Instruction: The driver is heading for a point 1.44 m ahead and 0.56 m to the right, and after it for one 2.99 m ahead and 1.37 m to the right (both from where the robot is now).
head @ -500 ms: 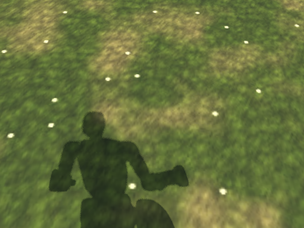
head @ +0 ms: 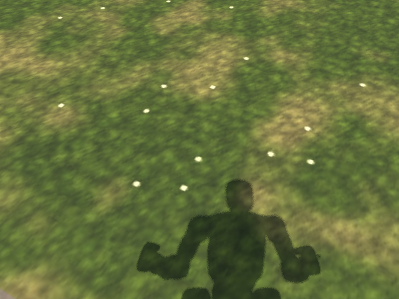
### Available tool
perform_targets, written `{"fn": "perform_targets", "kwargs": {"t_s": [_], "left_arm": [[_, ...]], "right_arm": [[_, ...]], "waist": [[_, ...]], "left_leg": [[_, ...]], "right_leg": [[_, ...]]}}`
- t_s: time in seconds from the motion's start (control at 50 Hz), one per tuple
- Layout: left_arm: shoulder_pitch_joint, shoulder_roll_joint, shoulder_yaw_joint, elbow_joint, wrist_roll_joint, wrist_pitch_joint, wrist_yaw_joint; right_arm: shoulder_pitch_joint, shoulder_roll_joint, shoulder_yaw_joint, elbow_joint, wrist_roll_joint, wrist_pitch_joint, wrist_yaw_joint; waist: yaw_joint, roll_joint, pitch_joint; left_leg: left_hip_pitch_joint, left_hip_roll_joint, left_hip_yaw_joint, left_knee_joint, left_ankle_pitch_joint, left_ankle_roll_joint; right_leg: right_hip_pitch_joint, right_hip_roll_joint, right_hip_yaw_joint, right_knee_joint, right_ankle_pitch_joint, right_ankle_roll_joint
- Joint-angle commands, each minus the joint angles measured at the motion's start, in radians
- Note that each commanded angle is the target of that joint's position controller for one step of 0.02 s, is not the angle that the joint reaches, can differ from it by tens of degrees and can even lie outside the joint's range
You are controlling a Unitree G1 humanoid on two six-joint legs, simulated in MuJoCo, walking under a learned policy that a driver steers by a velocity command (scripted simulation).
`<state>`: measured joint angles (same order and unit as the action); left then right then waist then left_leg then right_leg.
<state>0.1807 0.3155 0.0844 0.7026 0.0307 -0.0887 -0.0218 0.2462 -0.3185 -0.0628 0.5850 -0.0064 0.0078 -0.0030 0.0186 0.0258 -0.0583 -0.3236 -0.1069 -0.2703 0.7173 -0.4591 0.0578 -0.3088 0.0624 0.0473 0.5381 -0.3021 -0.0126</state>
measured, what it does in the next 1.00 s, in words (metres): walks ahead, turning right: left foot, then right foot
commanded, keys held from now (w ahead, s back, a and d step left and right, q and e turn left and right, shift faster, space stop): w+shift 0.16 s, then w+e+shift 0.24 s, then s+e+shift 0.40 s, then w+e+shift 0.20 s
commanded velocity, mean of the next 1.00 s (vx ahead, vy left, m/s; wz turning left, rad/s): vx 0.48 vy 0.00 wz -0.48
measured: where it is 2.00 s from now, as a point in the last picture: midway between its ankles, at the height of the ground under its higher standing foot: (346, 223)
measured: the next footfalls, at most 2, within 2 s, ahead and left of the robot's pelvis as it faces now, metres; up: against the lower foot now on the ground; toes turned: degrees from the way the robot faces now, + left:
left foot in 0.38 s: +0.36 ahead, +0.15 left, +0.00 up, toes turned -2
right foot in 0.74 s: +0.61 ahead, -0.09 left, +0.00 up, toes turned -17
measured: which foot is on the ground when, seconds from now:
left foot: up 0.00-0.36, down 0.38-0.72, up 0.74-1.00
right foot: down 0.00-0.40, up 0.42-0.72, down 0.74-1.00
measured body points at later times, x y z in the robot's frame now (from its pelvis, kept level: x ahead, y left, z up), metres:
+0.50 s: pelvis +0.30 +0.04 +0.00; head +0.34 +0.04 +0.45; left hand +0.30 +0.32 -0.13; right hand +0.46 -0.22 -0.09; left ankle +0.32 +0.15 -0.73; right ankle +0.15 -0.07 -0.63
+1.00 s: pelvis +0.51 +0.02 +0.01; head +0.54 -0.01 +0.45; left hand +0.79 +0.19 -0.07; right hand +0.55 -0.30 -0.08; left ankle +0.63 +0.16 -0.70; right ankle +0.57 -0.07 -0.73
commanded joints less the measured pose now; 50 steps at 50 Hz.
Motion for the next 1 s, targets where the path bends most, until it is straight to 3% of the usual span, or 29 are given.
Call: {"fn": "perform_targets", "kwargs": {"t_s": [0.02,0.06,0.1,0.16,0.22,0.28,0.32,0.36,0.38,0.4,0.42,0.44,0.46,0.48,0.5,0.54,0.58,0.66,0.7,0.72,0.74,0.76,0.78,0.8,0.82,0.84,0.86,0.92,1.0], "left_arm": [[0.179,0.218,0.054,-0.004,0.044,0.018,0.001],[0.155,0.145,0.028,0.000,0.005,0.016,0.002],[0.168,0.124,0.010,0.024,-0.003,0.003,0.012],[0.236,0.118,0.008,0.065,-0.008,-0.012,0.008],[0.293,0.083,-0.003,0.099,-0.021,-0.008,0.000],[0.341,0.123,0.004,0.131,-0.015,-0.001,0.010],[0.336,0.157,0.010,0.149,-0.020,0.005,0.016],[0.307,0.175,0.009,0.158,-0.029,0.000,0.015],[0.268,0.168,0.007,0.139,-0.036,-0.010,0.009],[0.314,0.017,-0.025,0.088,-0.057,-0.018,0.006],[0.286,0.053,-0.018,0.069,-0.055,-0.006,0.008],[0.200,0.084,-0.005,0.062,-0.042,0.012,0.014],[0.171,0.055,-0.011,0.062,-0.036,0.022,0.012],[0.188,0.038,-0.009,0.057,-0.093,0.016,0.032],[0.198,0.057,0.002,0.062,-0.095,0.030,0.040],[0.185,0.022,0.001,0.029,-0.082,0.065,0.040],[0.130,-0.018,-0.016,-0.028,-0.057,0.076,0.029],[0.238,0.044,0.002,-0.008,-0.040,0.075,-0.037],[0.352,0.127,0.037,-0.001,-0.034,0.089,-0.041],[0.441,0.180,0.062,0.012,-0.031,0.091,-0.028],[0.376,0.218,0.065,0.000,-0.043,0.083,-0.004],[0.226,0.285,0.051,-0.111,0.015,0.058,0.004],[0.161,0.284,0.042,-0.177,0.021,0.043,-0.015],[0.035,0.282,0.052,-0.211,0.015,0.050,-0.018],[0.007,0.228,0.045,-0.217,-0.032,0.066,-0.010],[0.004,0.173,0.028,-0.213,-0.070,0.082,0.008],[-0.005,0.164,0.021,-0.215,-0.083,0.093,0.019],[-0.038,0.204,0.036,-0.241,-0.048,0.104,0.057],[-0.049,0.196,0.039,-0.250,-0.060,0.112,0.063]], "right_arm": [[-0.203,-0.073,-0.008,-0.149,-0.038,-0.027,0.016],[-0.143,-0.096,-0.015,-0.088,-0.046,-0.042,0.037],[-0.116,-0.093,-0.015,-0.058,-0.053,-0.041,0.062],[-0.171,-0.079,-0.005,-0.062,-0.045,-0.035,0.072],[-0.308,-0.054,0.021,-0.094,-0.051,-0.042,0.083],[-0.385,-0.017,0.042,-0.116,-0.033,-0.053,0.090],[-0.322,-0.039,0.035,-0.097,-0.034,-0.059,0.073],[-0.051,-0.097,0.004,-0.011,-0.036,-0.071,0.034],[0.135,-0.153,-0.019,0.033,-0.052,-0.079,0.009],[0.270,-0.249,-0.045,0.044,-0.086,-0.085,-0.007],[0.252,-0.239,-0.038,0.036,-0.073,-0.078,-0.008],[0.149,-0.165,-0.019,0.049,-0.071,-0.077,-0.012],[0.089,-0.097,-0.002,0.052,-0.059,-0.081,-0.010],[0.030,-0.051,-0.003,0.038,0.020,-0.098,-0.009],[-0.018,-0.019,0.004,0.049,0.019,-0.104,-0.009],[-0.110,0.006,0.005,0.048,0.006,-0.115,-0.017],[-0.225,-0.035,-0.008,0.038,0.011,-0.112,-0.028],[-0.222,-0.115,-0.036,0.064,0.047,-0.098,-0.054],[-0.243,-0.126,-0.040,0.054,0.070,-0.088,-0.050],[-0.261,-0.102,-0.031,0.040,0.070,-0.084,-0.041],[-0.178,-0.002,-0.003,0.045,0.021,-0.072,-0.022],[-0.036,0.024,0.016,0.043,-0.008,-0.060,-0.007],[0.014,-0.063,0.013,0.066,-0.013,-0.046,-0.003],[-0.006,-0.114,0.005,0.048,0.013,-0.029,-0.009],[-0.050,-0.155,-0.007,0.056,-0.003,-0.015,-0.021],[-0.086,-0.148,-0.011,0.047,-0.001,-0.006,-0.026],[-0.106,-0.144,-0.014,0.040,0.004,-0.002,-0.017],[-0.132,-0.100,-0.011,0.059,0.006,-0.033,0.011],[-0.080,-0.057,-0.009,0.077,0.016,-0.057,0.015]], "waist": [[0.091,-0.155,0.167],[0.044,-0.088,0.126],[0.031,-0.159,0.106],[0.046,-0.164,0.146],[0.077,-0.155,0.173],[0.101,-0.182,0.185],[0.052,-0.184,0.154],[-0.100,-0.138,-0.010],[-0.202,-0.106,-0.120],[-0.206,0.141,-0.321],[-0.186,0.159,-0.334],[-0.134,0.065,-0.116],[-0.099,0.020,-0.001],[-0.084,0.129,0.034],[-0.043,0.158,0.048],[0.015,0.132,0.104],[0.049,0.113,0.172],[0.077,0.100,0.004],[0.149,0.080,-0.071],[0.206,0.012,-0.103],[0.124,-0.257,-0.034],[-0.005,-0.374,-0.123],[0.020,-0.249,-0.332],[-0.019,-0.183,-0.339],[-0.021,-0.045,-0.277],[-0.031,-0.020,-0.210],[-0.052,-0.060,-0.153],[-0.048,-0.109,-0.078],[-0.068,-0.163,-0.038]], "left_leg": [[-0.684,0.018,0.035,0.378,0.004,0.024],[-0.588,0.046,0.035,0.377,0.154,0.000],[-0.502,0.042,0.070,0.374,0.231,-0.027],[-0.537,0.043,0.103,0.329,0.304,-0.039],[-0.463,0.115,0.266,0.119,0.362,-0.058],[-0.287,0.098,0.319,-0.055,0.326,-0.049],[-0.135,0.060,0.334,-0.131,0.250,-0.025],[0.265,0.013,0.335,-0.187,0.245,0.005],[0.566,0.130,0.237,-0.177,0.191,0.025],[0.848,0.481,-0.219,-0.268,-0.335,0.078],[0.701,0.594,-0.532,-0.459,-0.390,0.106],[0.553,0.545,-0.360,-0.434,-0.092,0.102],[0.433,0.505,-0.152,-0.401,0.364,0.104],[0.421,0.432,0.008,-0.376,0.726,0.104],[0.362,0.397,0.117,-0.367,0.898,0.089],[0.238,0.379,0.234,-0.415,0.976,0.070],[0.097,0.353,0.349,-0.470,0.972,0.069],[0.103,0.291,0.471,-0.290,0.981,0.028],[0.098,0.294,0.463,-0.072,1.003,0.000],[0.024,0.248,0.459,0.128,0.813,-0.040],[-0.137,0.119,0.457,0.392,-0.072,-0.092],[-0.335,-0.038,0.324,0.773,-0.360,-0.151],[-0.298,-0.016,0.113,0.883,-0.285,-0.154],[-0.344,-0.006,0.070,0.886,-0.152,-0.134],[-0.340,0.054,0.066,0.748,-0.033,-0.112],[-0.316,0.081,0.067,0.617,0.040,-0.100],[-0.255,0.082,0.090,0.477,0.066,-0.088],[-0.059,0.038,0.164,0.162,0.070,-0.101],[0.126,0.017,0.193,-0.067,0.098,-0.099]], "right_leg": [[0.338,-0.471,0.784,-0.397,-0.651,-0.174],[0.297,-0.356,0.522,-0.344,-0.456,-0.117],[0.247,-0.279,0.370,-0.371,-0.337,-0.105],[0.259,-0.263,0.278,-0.412,-0.228,-0.130],[0.233,-0.228,0.219,-0.448,-0.061,-0.153],[0.204,-0.249,0.204,-0.450,0.193,-0.166],[0.218,-0.266,0.189,-0.369,0.469,-0.161],[0.154,-0.225,0.116,-0.031,0.868,-0.134],[-0.061,-0.172,0.098,0.242,0.696,-0.117],[-0.343,-0.059,0.037,0.624,0.053,-0.096],[-0.398,-0.035,0.060,0.770,-0.151,-0.106],[-0.447,-0.092,0.044,0.808,-0.069,-0.097],[-0.429,-0.126,0.024,0.769,-0.030,-0.077],[-0.439,-0.161,0.069,0.771,-0.044,-0.026],[-0.412,-0.175,0.056,0.752,-0.044,-0.003],[-0.384,-0.167,0.011,0.683,-0.050,0.028],[-0.337,-0.154,-0.046,0.466,0.025,0.057],[0.024,-0.046,-0.145,0.136,0.357,0.029],[0.191,0.002,-0.141,0.089,0.344,-0.041],[0.338,0.015,-0.114,0.006,0.416,-0.088],[0.412,-0.061,0.017,-0.059,0.829,-0.127],[0.499,-0.341,0.522,-0.045,1.358,-0.343],[0.530,-0.426,0.635,-0.061,1.445,-0.420],[0.476,-0.419,0.677,-0.115,1.012,-0.424],[0.364,-0.325,0.621,-0.166,0.478,-0.346],[0.252,-0.251,0.590,-0.232,0.013,-0.284],[0.156,-0.193,0.567,-0.293,-0.260,-0.239],[-0.011,-0.104,0.453,-0.328,-0.268,-0.201],[-0.134,-0.076,0.437,-0.315,-0.306,-0.160]]}}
